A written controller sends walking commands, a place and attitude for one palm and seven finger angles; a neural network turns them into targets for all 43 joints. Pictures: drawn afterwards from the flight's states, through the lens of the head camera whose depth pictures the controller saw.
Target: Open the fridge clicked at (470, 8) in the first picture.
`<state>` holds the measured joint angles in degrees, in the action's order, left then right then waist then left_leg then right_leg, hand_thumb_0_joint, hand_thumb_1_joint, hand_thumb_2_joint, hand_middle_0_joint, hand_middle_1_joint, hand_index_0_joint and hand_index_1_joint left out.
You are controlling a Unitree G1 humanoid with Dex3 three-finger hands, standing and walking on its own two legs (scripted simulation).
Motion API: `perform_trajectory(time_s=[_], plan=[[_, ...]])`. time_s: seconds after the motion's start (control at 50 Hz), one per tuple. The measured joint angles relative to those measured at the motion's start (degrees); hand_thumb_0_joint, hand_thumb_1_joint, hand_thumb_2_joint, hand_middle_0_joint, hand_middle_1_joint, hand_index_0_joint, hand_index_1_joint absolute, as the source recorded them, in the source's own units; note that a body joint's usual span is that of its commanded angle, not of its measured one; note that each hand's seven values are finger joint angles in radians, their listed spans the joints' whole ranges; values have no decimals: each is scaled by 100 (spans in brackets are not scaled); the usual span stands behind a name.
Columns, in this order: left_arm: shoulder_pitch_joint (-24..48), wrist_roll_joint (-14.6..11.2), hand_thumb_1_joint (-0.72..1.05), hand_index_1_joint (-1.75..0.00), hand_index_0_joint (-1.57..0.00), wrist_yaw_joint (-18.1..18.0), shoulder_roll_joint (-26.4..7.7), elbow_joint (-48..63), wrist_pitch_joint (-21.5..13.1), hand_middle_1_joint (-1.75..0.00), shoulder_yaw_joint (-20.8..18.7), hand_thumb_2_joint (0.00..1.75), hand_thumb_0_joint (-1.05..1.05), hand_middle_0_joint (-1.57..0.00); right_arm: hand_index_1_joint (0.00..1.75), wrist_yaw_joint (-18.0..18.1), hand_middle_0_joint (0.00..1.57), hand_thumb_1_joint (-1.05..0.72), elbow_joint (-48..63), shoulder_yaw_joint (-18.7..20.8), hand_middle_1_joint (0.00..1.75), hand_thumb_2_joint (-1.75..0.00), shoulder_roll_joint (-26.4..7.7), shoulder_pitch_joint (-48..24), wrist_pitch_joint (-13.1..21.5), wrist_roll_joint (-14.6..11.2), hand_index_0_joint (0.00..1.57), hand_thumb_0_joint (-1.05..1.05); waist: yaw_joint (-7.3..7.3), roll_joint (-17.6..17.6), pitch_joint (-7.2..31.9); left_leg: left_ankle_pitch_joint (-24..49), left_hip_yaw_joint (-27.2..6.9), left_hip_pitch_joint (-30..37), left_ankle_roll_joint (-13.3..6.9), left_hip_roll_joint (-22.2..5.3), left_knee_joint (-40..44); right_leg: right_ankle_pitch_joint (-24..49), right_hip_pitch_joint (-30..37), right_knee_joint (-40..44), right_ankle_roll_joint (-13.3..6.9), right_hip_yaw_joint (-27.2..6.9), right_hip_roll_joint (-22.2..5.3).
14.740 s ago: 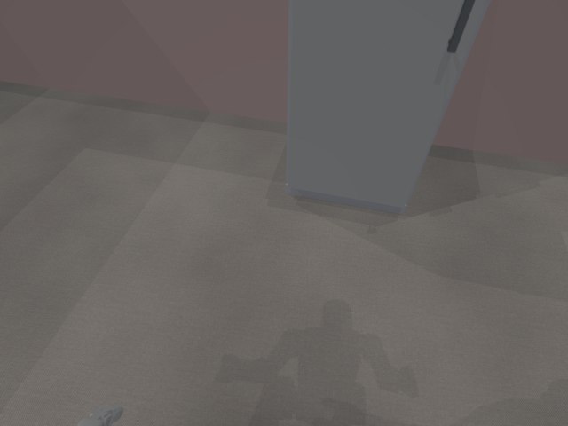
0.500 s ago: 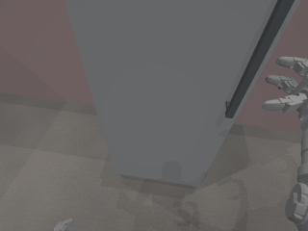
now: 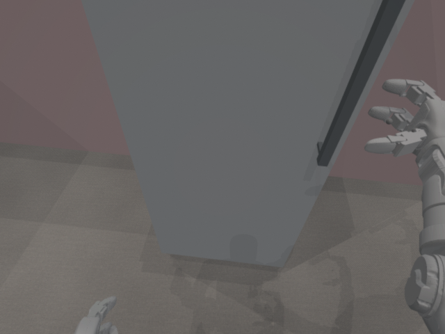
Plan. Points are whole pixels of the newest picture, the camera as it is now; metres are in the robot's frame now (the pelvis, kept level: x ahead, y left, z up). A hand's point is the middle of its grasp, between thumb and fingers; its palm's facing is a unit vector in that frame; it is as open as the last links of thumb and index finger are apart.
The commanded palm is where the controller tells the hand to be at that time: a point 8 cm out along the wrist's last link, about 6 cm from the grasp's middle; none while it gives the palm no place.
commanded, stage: move the hooked fingers beside the handle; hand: right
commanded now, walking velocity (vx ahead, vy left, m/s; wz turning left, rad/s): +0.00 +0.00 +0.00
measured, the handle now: (348, 91) +0.51 -0.17 +0.21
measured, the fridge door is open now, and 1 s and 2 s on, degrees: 0 0 0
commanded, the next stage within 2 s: feel for the door with the fingertips in 0.02 s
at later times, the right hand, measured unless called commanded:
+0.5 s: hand (358, 116) +0.44 -0.18 +0.20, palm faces +0.02 +1.00 +0.01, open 14.0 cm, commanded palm +0.42 -0.24 +0.20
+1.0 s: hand (366, 111) +0.46 -0.20 +0.21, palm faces +0.05 +1.00 +0.01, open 14.0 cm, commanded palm +0.43 -0.25 +0.20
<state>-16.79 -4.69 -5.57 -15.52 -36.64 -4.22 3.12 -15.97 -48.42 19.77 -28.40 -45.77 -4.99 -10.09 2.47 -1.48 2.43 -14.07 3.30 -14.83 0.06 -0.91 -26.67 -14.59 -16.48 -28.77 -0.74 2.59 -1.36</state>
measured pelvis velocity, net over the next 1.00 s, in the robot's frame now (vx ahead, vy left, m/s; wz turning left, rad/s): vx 0.00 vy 0.01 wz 0.00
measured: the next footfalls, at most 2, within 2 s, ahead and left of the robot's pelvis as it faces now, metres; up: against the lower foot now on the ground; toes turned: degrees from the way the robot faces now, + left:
none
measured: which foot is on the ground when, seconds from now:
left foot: down 0.00-1.00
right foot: down 0.00-1.00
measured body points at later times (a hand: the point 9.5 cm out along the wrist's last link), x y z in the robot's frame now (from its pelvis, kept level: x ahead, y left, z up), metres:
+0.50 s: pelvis +0.00 +0.00 +0.00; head +0.01 +0.01 +0.45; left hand +0.10 +0.26 -0.11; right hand +0.44 -0.24 +0.20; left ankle +0.00 +0.12 -0.74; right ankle +0.00 -0.11 -0.74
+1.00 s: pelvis +0.00 +0.01 +0.00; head +0.01 +0.01 +0.45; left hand +0.08 +0.28 -0.11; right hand +0.45 -0.25 +0.21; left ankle +0.00 +0.12 -0.74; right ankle +0.00 -0.11 -0.74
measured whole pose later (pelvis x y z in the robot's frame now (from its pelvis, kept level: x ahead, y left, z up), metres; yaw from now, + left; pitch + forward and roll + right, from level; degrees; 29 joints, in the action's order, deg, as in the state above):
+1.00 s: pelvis +0.00 +0.01 +0.00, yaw +0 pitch +3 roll +1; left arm -19.1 -4.2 -5.2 -16.3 -38.8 -3.7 1.7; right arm -12.5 -52.5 18.1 -26.5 -50.3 -3.3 -9.0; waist 3.4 -1.5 2.3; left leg -14.5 3.5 -15.8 -0.5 -0.4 -27.4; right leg -14.8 -17.3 -29.2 -0.2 2.3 -1.9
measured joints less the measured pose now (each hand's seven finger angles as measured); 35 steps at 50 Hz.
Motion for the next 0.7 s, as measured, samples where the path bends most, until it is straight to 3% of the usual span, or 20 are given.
perform_trajectory(time_s=[0.22, 0.54, 0.7], plan=[[-265, -23, 90, -30, -20, -29, -67, -161, 14, -30, -58, 89, 1, -21, 120, -48, 30, 50, -7, -78, 120, -30, -35, -38, 44, -64, 30, -1, 15, -17, -42, 1, 19, -8, -17, 17, 7, 2, -21, -6, 16, -22, -15], [-131, 43, 90, -30, -20, 80, 25, -123, 22, -30, -87, 89, 1, -21, 120, 508, 30, 50, 593, -187, 120, -30, 589, 175, -115, 33, 30, -1, 39, -55, -14, -13, -67, 34, -32, 38, 2, 4, 100, 79, 33, 60, -35], [1, 49, 90, -30, -20, 33, 75, -116, 62, -30, -35, 89, 1, -21, 120, 575, 30, 50, 203, -165, 120, -30, 443, -92, -110, 122, 30, -1, 39, -29, -29, -21, -20, 57, -60, 59, 2, 16, 107, 80, 63, 12, -55]])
